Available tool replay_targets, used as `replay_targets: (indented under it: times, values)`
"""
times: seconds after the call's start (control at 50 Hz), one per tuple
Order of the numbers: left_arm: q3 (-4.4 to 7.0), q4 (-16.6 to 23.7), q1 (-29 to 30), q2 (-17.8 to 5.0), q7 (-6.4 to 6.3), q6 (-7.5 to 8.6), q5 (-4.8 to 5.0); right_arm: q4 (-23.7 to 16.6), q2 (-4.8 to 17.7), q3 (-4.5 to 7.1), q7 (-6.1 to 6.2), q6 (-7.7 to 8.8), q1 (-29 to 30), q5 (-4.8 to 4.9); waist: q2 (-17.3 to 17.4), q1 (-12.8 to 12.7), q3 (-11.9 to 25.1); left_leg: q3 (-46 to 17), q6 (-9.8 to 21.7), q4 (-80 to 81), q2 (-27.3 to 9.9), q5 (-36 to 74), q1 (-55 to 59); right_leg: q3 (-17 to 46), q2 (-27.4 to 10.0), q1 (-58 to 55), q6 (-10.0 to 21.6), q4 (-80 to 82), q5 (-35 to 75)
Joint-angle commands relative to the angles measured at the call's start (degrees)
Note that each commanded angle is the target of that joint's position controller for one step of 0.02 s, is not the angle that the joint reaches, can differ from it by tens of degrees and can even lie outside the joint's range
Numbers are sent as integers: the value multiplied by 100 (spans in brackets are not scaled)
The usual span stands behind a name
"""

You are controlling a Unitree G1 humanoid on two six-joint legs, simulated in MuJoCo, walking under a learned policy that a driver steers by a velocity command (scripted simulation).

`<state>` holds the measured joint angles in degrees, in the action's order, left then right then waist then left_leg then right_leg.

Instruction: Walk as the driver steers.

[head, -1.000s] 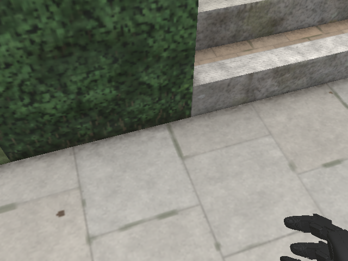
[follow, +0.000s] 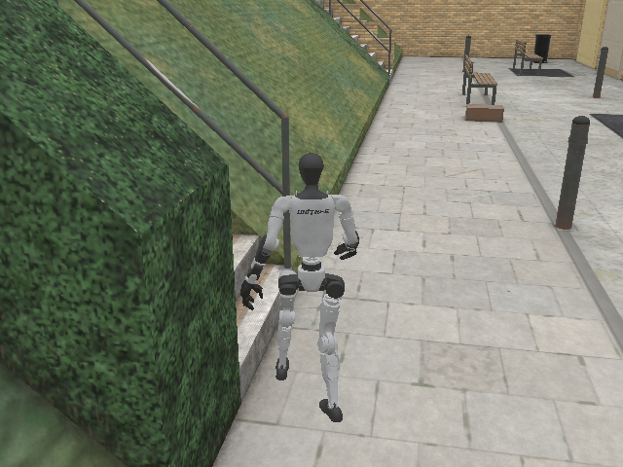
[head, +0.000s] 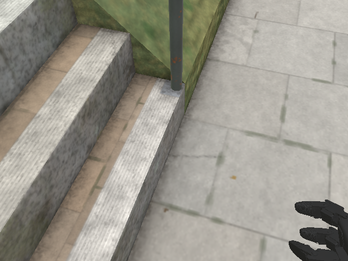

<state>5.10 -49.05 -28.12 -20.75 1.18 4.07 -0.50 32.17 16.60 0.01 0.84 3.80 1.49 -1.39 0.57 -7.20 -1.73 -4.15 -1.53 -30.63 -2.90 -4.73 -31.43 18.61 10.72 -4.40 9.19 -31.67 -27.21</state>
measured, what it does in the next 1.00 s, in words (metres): walks ahead: right foot, then left foot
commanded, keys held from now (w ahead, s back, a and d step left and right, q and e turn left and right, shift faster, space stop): shift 1.00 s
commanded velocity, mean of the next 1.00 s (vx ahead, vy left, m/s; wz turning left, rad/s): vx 0.24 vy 0.00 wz -0.24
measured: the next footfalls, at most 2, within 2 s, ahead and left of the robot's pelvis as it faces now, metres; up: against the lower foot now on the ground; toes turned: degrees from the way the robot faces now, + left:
right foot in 0.40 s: +0.43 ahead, -0.12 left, +0.00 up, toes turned -9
left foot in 0.68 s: +0.45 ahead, +0.10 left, +0.00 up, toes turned -12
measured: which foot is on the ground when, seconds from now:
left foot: down 0.00-0.40, up 0.42-0.66, down 0.68-1.00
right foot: down 0.00-0.00, up 0.02-0.38, down 0.40-1.00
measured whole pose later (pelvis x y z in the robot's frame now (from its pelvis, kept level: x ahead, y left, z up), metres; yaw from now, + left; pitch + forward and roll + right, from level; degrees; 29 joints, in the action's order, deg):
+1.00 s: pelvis +0.41 -0.03 +0.03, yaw -13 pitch -1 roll +0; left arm 4.0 -51.6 -8.2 -11.5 -1.3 -3.0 0.2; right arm 55.9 13.2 1.1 0.8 1.8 -12.1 -0.3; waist 0.8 1.9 -2.7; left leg -0.4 -1.9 -25.1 -2.1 -16.2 -7.9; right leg 2.5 4.7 10.7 3.4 -24.9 -12.9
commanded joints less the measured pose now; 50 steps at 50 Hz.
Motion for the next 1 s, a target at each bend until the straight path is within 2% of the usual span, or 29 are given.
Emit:
replay_targets:
  times: [0.02, 0.04, 0.06, 0.08, 0.1, 0.12, 0.14, 0.16, 0.2, 0.24, 0.3, 0.36, 0.38, 0.4, 0.42, 0.44, 0.46, 0.48, 0.5, 0.54, 0.58, 0.64, 0.68, 0.7, 0.72, 0.76, 0.8, 0.92, 1.0]
  values:
    - [-114, 1011, 353, 258, -57, 81, 133, 489, 1869, 652, 217, 114, -3057, -318, 2398, 1290, 2783, -4000, 838, 1057, -2728, -2696, 5918, -690, 180, 3935, -325, -4794, -283]
    - [-115, 895, 413, -185, -169, -8, -12, 395, 1586, 678, 182, 76, -2422, -278, 1845, 1129, 2197, -4502, 1006, 1404, -2595, -2601, 5278, -1029, -315, 4612, -313, -5260, 40]
    - [-59, 809, 888, -465, -156, -37, -107, 372, 948, 514, 189, 70, -1843, -252, 922, 1112, 1330, -3268, 1010, 1137, -2170, -1318, 4500, -1090, -632, 4680, -324, -5097, 581]
    - [-68, 793, 1139, -360, -121, -52, -133, 490, 598, 429, 180, 32, -1680, -227, 248, 1075, 893, -2238, 982, 943, -1917, 383, 3828, -1189, -803, 4535, -440, -4897, 778]
    - [-112, 981, 1486, -198, -78, -78, -200, 714, 555, 375, 152, 59, -1882, -213, 298, 1045, 774, -1577, 1040, 758, -1697, 1796, 3663, -1138, -883, 4587, -483, -4642, 566]
    - [-148, 909, 1425, 17, -32, -137, -172, 1003, 483, 334, 102, 57, -2174, -182, 461, 1045, 565, -1041, 1008, 631, -1539, 3225, 3504, -1178, -830, 4547, -571, -4573, 372]
    - [-129, 992, 994, 105, -164, -159, 503, 988, 525, 408, 54, 129, -2057, 9, 921, 846, 521, -780, 972, 729, -1424, 3851, 3499, -1121, -1090, 4469, -752, -4762, 295]
    - [-173, 1055, 1025, 109, -208, -200, 514, 1078, 397, 377, 27, 173, -1937, 121, 828, 740, 440, -655, 962, 824, -1405, 4017, 3335, -1167, -1092, 4582, -801, -4513, 310]
    - [-225, 1486, 1556, 243, -114, -345, 312, 1110, 542, 409, 47, 157, -1574, 286, 230, 605, 133, -275, 1036, 1141, -1502, 3835, 2643, -1311, -1179, 4413, -871, -3453, 617]
    - [-266, 1586, 1930, 308, -32, -379, 245, 1172, 775, 453, 112, 246, -1345, 304, 762, 567, 140, 551, 791, 1390, -987, 3501, 2004, -1504, -1178, 3279, -879, -1465, 2103]
    - [-212, 1536, 2221, 200, 119, -417, 130, 1326, 1214, 589, 89, 342, -1614, 376, 626, 571, 118, 723, 766, 1635, -1199, 3518, 1937, -1728, -978, 2191, -666, -604, 2946]
    - [-72, 1402, 2019, -88, 98, -401, -75, 1433, 1235, 600, 126, 261, -1765, 470, 525, 316, 179, 993, 582, 673, -1171, 4291, 2334, -1871, -781, 1582, -221, 146, 2989]
    - [41, 1188, 1412, -251, 41, -408, -97, 1456, 1143, 560, 134, 233, -1909, 418, 482, 41, 516, 1127, 440, -154, -943, 4196, 2013, -1849, -692, 567, -53, 280, 3444]
    - [180, 1023, 906, -623, -63, -455, -14, 1339, 1084, 541, 129, 214, -2035, 267, -307, -82, 922, 1316, 105, -1621, -368, 2356, 1100, -1078, -1253, -668, 232, 176, 6446]
    - [-18, 1009, 1059, -539, -93, -453, -186, 1417, 378, 256, 8, 153, -3028, 89, -1630, 532, 2097, 887, -271, -4194, 348, -3528, 64, 715, -2950, -1851, 1525, -97, 9306]
    - [-200, 939, 1031, 65, -11, -402, -197, 1749, 501, 272, -74, 91, -3361, 274, -1136, 429, 2865, -310, -270, -4707, 181, -3790, 401, 872, -3072, -1372, 1751, 94, 8828]
    - [-205, 933, 1561, 167, 23, -382, -70, 1566, 548, 275, -86, -10, -2911, 376, -838, 602, 2079, -129, -315, -4607, -19, -3625, 54, 455, -2799, -633, 1548, 410, 7203]
    - [-243, 950, 2040, 338, 29, -371, 73, 1473, 503, 268, 25, -99, -2416, 321, -328, 723, 1397, -19, -335, -4010, -215, -3272, 87, 141, -2466, 255, 1121, 727, 5837]
    - [-247, 982, 2357, 346, 26, -316, 78, 1426, 677, 328, 153, -164, -2063, 287, -109, 827, 955, 20, -351, -3502, -268, -2919, 309, -48, -2270, 1033, 864, 927, 5466]
    - [-151, 980, 2712, 91, 102, -237, -35, 1539, 489, 317, 200, -321, -2341, 126, -213, 1191, 753, 164, -411, -2627, -208, -2472, 1345, -466, -2083, 2230, 708, 1196, 5271]
    - [-137, 885, 2659, 183, 95, -230, -104, 1561, 154, 211, 181, -382, -2288, 114, -445, 1167, 886, 234, -416, -1532, -137, -2164, 1838, -768, -1884, 2310, 639, 1223, 4967]
    - [-158, 801, 2664, 281, -4, -310, -30, 1652, 74, 149, 139, -478, -2138, 65, -364, 1229, 1007, 267, -300, -347, -39, -661, 2774, -722, -1814, 2512, 372, 1401, 2820]
    - [-199, 597, 2381, 521, -16, -413, 58, 1569, 197, 147, 109, -531, -1835, -71, -351, 1114, 426, 171, -121, 246, -158, -276, 2799, -711, -1439, 2827, -161, 1581, 493]
    - [-215, 499, 2226, 596, -50, -481, 19, 1489, 471, 201, 106, -522, -1768, -44, -199, 1017, 51, 33, 34, 554, -372, -682, 2517, -660, -1302, 2853, -356, 1592, -137]
    - [-188, 564, 2137, 519, -122, -543, 35, 1526, 819, 329, 130, -478, -1432, 12, 463, 816, -364, 53, 169, 709, -298, -1694, 1547, -866, -1108, 2420, -500, 1554, 135]
    - [-137, 525, 2208, 360, -220, -543, 36, 1615, 361, 236, 113, -329, -1260, 34, 426, 855, -257, 61, 109, 934, -226, -1481, 1348, -964, -1100, 1788, -547, 1191, 949]
    - [-114, 384, 2041, 393, -234, -551, 42, 1742, 233, 213, 70, -225, -1297, 68, 334, 849, 37, 53, 55, 941, -218, -769, 1643, -1092, -1064, 1443, -491, 959, 1954]
    - [-33, 99, 2015, 423, -212, -592, 101, 2064, 279, 224, 36, -175, -1460, 110, 42, 925, 461, 159, 109, 858, -182, 205, 1955, -1124, -1130, 778, -394, 718, 3582]
    - [22, -18, 2075, 421, -324, -717, 66, 2254, 304, 228, -7, -95, -1451, 105, -42, 877, 454, 225, 82, 886, -225, 518, 1935, -1111, -1160, 508, -399, 750, 3930]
